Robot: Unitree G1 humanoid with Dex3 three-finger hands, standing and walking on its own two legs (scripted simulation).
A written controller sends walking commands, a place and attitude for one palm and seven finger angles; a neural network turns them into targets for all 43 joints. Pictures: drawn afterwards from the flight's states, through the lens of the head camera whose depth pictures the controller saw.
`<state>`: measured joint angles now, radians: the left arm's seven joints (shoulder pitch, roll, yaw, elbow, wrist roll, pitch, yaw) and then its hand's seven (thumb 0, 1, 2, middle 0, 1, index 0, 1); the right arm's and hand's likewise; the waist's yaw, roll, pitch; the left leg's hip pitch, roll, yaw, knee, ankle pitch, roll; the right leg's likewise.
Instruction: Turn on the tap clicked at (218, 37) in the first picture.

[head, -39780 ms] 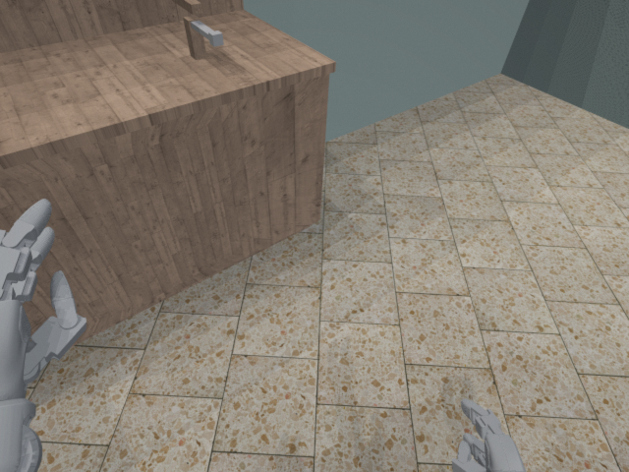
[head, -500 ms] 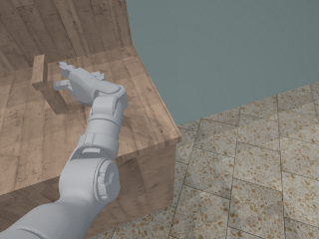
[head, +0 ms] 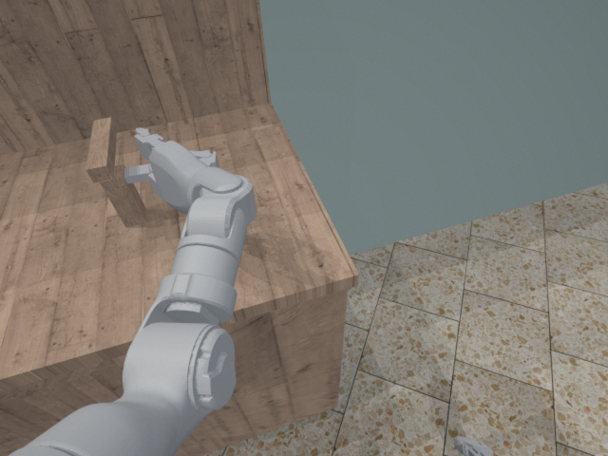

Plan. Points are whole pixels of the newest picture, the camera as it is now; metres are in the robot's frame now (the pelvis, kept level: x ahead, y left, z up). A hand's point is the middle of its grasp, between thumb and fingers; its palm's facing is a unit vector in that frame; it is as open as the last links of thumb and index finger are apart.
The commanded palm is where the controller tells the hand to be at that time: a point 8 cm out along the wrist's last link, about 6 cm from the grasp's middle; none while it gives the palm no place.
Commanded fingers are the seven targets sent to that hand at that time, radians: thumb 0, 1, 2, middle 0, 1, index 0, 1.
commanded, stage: draw the hand back beside the body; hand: left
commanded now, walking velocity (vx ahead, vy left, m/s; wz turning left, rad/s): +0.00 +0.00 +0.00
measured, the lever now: (204, 162) +0.55 +0.18 +0.11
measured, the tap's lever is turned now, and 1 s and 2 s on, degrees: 85 85 85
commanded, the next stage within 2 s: step back with the hand held close in 1.56 s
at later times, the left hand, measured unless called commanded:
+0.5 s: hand (161, 228) +0.34 +0.18 +0.17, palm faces +0.24 -0.95 -0.18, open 7.7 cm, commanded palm +0.32 +0.20 +0.19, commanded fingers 0.00 0.90 0.90 -0.17 -0.22 -0.17 -0.22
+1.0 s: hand (64, 286) +0.25 +0.24 +0.18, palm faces +0.27 -0.93 -0.25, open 7.6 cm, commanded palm +0.21 +0.28 +0.18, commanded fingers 0.00 0.90 0.90 -0.20 -0.29 -0.20 -0.29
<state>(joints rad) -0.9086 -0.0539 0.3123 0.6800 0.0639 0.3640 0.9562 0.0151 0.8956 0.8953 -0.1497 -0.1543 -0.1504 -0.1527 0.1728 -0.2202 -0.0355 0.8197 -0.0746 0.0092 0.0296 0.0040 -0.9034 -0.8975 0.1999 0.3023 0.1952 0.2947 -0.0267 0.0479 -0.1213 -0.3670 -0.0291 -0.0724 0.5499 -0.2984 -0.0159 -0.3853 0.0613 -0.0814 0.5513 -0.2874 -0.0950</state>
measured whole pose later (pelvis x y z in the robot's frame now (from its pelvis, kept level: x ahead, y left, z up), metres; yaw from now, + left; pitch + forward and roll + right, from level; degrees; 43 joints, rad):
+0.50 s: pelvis -0.01 +0.01 +0.01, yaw -4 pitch -4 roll +0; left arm -0.18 0.26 0.13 0.10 -0.09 0.08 0.19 0.02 0.89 0.89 -0.17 -0.19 -0.17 -0.19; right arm 0.21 -0.25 -0.01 0.66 0.02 0.05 -0.05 0.01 -0.90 -0.90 0.20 0.30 0.19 0.29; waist -0.01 0.06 0.02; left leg -0.08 -0.01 -0.01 0.40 -0.25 0.00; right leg -0.12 0.08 -0.01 0.40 -0.21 -0.08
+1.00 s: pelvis -0.01 +0.04 +0.02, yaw -3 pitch -7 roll +0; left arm 0.16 0.30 0.16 -0.23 -0.08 -0.07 0.10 0.02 0.89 0.90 -0.19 -0.27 -0.19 -0.27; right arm 0.18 -0.21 0.03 0.65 0.00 0.01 -0.03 0.01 -0.90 -0.90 0.20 0.30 0.20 0.30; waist 0.05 0.06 0.05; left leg -0.01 -0.05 -0.02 0.33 -0.21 0.04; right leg -0.03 0.04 -0.02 0.31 -0.17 -0.04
